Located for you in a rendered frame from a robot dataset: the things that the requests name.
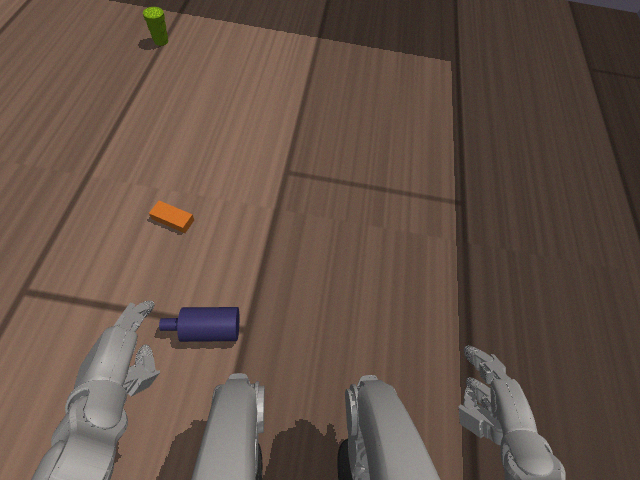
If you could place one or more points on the right robot hand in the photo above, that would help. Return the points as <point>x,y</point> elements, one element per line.
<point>504,405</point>

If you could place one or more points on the left robot arm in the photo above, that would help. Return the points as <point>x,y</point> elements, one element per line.
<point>83,446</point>

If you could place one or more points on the right robot foot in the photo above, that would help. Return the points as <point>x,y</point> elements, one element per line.
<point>344,471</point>

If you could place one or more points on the right robot arm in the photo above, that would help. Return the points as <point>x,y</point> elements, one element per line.
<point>526,455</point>

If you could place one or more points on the left robot hand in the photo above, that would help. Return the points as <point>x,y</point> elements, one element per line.
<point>110,357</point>

